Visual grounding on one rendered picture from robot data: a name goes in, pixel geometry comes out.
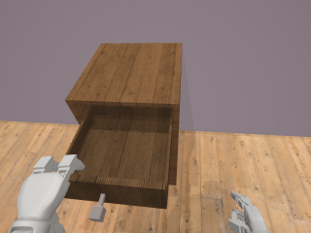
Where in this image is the robot left forearm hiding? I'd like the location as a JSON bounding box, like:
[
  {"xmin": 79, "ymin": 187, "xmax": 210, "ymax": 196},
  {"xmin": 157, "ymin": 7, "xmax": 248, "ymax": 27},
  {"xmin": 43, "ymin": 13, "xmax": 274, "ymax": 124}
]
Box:
[{"xmin": 9, "ymin": 218, "xmax": 51, "ymax": 233}]

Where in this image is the robot right hand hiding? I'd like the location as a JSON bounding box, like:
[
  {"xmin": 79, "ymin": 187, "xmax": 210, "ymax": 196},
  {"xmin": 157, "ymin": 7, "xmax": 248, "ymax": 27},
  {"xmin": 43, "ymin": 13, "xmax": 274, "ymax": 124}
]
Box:
[{"xmin": 228, "ymin": 191, "xmax": 268, "ymax": 233}]

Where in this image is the drawer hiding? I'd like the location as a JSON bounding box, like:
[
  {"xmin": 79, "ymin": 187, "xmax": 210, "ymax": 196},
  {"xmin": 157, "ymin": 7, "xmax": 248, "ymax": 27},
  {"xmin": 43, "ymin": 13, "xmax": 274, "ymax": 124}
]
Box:
[{"xmin": 64, "ymin": 104, "xmax": 174, "ymax": 210}]

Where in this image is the robot left hand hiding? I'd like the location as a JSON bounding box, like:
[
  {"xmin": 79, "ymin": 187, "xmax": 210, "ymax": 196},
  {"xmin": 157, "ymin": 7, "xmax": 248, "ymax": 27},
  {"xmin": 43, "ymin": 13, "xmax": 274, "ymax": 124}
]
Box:
[{"xmin": 17, "ymin": 154, "xmax": 85, "ymax": 233}]

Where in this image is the cabinet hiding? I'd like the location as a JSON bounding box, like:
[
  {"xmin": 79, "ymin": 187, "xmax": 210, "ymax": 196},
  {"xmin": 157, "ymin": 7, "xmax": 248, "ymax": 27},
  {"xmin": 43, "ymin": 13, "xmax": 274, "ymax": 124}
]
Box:
[{"xmin": 65, "ymin": 43, "xmax": 183, "ymax": 185}]

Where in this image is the handle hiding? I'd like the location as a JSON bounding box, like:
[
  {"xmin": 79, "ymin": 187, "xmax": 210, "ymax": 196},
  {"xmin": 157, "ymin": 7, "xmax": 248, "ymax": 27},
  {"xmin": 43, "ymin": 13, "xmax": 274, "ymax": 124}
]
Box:
[{"xmin": 88, "ymin": 193, "xmax": 107, "ymax": 222}]

